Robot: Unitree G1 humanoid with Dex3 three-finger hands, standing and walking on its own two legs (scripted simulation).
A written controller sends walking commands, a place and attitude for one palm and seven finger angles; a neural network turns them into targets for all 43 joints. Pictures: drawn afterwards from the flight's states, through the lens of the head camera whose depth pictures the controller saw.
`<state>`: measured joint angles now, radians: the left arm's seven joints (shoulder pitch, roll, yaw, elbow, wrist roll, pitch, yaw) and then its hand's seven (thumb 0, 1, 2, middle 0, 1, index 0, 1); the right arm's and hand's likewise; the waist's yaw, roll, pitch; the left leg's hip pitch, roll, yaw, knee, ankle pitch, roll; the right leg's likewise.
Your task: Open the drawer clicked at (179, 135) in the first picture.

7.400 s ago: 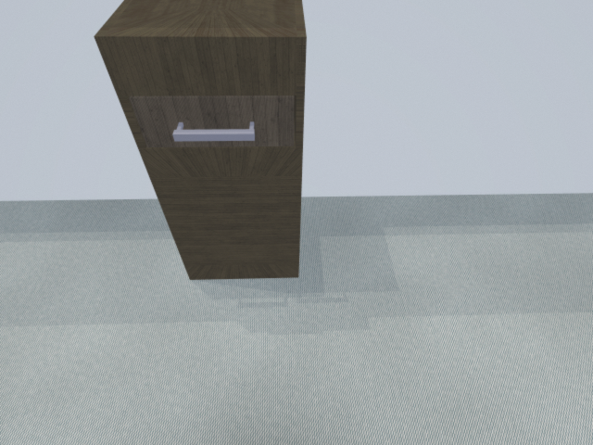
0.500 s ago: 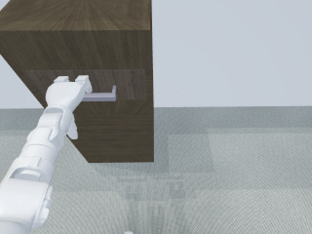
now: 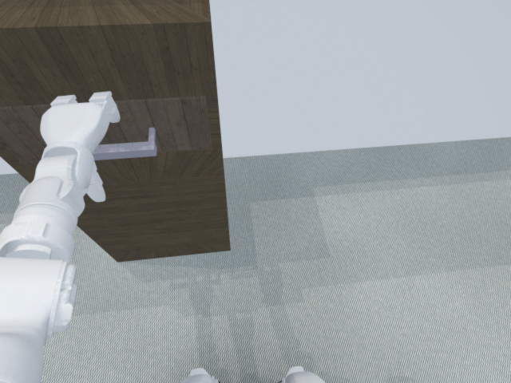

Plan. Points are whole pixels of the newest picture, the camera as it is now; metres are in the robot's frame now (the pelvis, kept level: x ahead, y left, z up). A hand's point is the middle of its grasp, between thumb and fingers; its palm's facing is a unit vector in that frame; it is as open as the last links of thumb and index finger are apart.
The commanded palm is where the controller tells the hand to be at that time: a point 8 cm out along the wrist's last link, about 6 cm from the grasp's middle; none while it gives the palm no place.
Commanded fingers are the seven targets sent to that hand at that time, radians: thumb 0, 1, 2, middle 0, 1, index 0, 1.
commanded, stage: move the hooked fingers above the handle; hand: left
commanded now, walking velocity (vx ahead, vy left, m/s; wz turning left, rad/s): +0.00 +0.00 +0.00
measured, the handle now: (103, 144) +0.55 +0.25 -0.01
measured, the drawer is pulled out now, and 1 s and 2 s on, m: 0.00 0.00 0.00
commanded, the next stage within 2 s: lower the fingers behind the handle in 0.54 s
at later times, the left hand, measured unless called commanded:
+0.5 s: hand (88, 151) +0.48 +0.24 +0.05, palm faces -0.07 -0.02 -1.00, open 13.9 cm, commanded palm +0.47 +0.24 +0.10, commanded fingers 0.00 -0.50 0.30 -0.30 -1.20 -0.30 -1.20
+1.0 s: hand (93, 162) +0.48 +0.25 +0.02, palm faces -0.06 -0.04 -1.00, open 13.9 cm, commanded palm +0.47 +0.24 +0.08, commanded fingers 0.00 -0.50 0.30 -0.30 -1.20 -0.30 -1.20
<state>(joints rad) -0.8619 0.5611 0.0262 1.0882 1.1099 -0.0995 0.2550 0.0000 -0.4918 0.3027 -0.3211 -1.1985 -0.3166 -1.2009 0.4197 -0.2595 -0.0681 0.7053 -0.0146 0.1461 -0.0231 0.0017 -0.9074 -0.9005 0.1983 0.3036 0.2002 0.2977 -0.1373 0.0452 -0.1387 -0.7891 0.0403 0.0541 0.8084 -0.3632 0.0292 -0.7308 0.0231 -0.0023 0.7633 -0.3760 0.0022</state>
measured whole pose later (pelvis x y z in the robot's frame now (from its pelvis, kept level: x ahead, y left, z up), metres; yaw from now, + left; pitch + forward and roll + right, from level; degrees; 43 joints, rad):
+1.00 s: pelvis +0.00 +0.00 +0.00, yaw +1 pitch +21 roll -2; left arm -0.82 0.55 0.02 1.08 1.11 -0.13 0.30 0.00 -0.49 0.30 -0.32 -1.20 -0.32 -1.20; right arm 0.38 -0.26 -0.07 0.71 -0.02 0.15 -0.02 0.00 -0.91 -0.90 0.20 0.30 0.20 0.30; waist -0.13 0.04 -0.15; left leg -0.83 0.04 0.04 0.85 -0.38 0.03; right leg -0.76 0.02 -0.02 0.79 -0.39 0.00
